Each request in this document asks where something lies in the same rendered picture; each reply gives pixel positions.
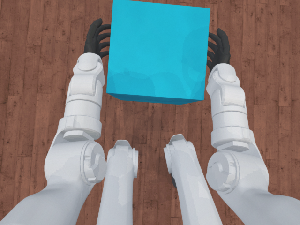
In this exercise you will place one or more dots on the right robot upper arm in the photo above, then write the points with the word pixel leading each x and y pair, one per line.
pixel 242 180

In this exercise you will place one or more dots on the robot right thigh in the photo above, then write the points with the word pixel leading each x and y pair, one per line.
pixel 196 203

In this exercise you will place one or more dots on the right robot forearm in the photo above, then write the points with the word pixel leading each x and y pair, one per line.
pixel 229 112

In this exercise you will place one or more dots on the left robot hand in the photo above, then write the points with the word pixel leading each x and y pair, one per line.
pixel 92 44

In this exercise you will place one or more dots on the left robot upper arm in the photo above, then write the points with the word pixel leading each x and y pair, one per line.
pixel 71 169

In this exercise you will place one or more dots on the left robot forearm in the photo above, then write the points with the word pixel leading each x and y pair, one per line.
pixel 81 119

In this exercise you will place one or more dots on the carton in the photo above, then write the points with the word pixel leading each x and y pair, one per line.
pixel 158 52

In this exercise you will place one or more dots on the right robot hand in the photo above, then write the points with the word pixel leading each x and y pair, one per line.
pixel 221 50

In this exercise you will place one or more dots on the robot left shin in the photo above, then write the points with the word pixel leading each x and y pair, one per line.
pixel 111 151

